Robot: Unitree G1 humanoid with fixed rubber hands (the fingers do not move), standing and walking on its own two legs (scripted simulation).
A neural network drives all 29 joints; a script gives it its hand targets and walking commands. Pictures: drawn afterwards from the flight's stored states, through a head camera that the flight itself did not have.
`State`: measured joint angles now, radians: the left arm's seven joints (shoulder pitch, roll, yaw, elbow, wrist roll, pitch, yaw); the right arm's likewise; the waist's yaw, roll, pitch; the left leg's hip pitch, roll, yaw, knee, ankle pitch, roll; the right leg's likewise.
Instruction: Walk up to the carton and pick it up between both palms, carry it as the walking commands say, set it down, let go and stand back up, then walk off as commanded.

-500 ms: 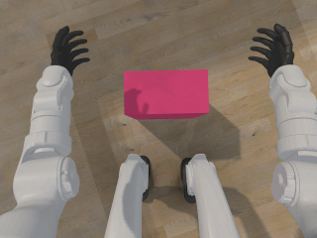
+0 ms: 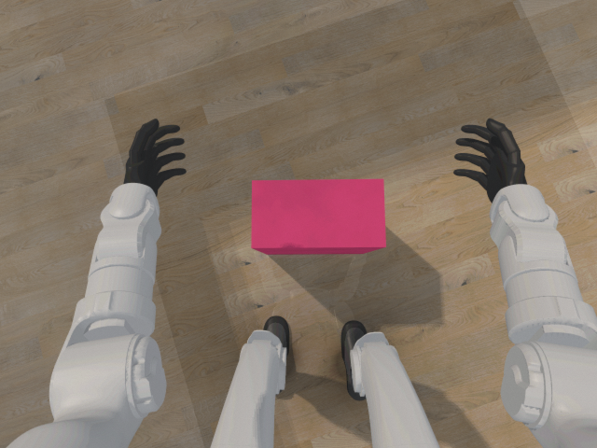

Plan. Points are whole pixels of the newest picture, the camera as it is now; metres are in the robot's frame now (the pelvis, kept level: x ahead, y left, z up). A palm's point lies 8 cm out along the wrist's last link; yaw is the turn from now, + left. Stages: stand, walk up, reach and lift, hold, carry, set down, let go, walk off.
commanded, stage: let go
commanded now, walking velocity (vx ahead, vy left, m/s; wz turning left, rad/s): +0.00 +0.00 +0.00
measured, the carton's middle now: (315, 222) +0.44 -0.01 -0.53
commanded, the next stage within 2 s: stand in 1.10 s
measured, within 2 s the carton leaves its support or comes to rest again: neither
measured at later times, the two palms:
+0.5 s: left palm (91, 330) +0.27 +0.22 +0.01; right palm out of the picture +0.26 -0.24 +0.02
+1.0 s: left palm (74, 385) +0.23 +0.22 +0.03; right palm out of the picture +0.22 -0.23 +0.04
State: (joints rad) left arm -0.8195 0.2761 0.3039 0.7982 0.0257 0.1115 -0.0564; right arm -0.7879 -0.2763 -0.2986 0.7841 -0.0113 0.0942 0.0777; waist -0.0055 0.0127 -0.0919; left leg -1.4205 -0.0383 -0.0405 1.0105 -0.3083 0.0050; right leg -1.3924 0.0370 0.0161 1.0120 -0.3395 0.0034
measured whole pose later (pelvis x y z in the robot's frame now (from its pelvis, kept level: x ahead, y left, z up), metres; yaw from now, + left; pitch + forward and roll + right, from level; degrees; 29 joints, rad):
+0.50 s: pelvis +0.07 -0.01 +0.09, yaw +0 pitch +10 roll +0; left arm 0.08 0.19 0.09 0.51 0.01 0.02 -0.04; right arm 0.11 -0.20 -0.07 0.49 0.02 0.01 0.06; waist -0.01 -0.02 -0.01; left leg -0.46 -0.03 -0.03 0.58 -0.29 0.01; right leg -0.44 0.04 0.04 0.58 -0.31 -0.01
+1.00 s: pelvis +0.06 -0.01 +0.10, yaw -1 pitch -8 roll +0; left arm 0.21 0.19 0.06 0.41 0.02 0.17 -0.07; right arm 0.22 -0.19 -0.04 0.39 -0.02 0.17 0.06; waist 0.00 -0.01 0.16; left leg -0.03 -0.03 -0.03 0.44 -0.27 0.01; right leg -0.02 0.03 0.05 0.45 -0.29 -0.02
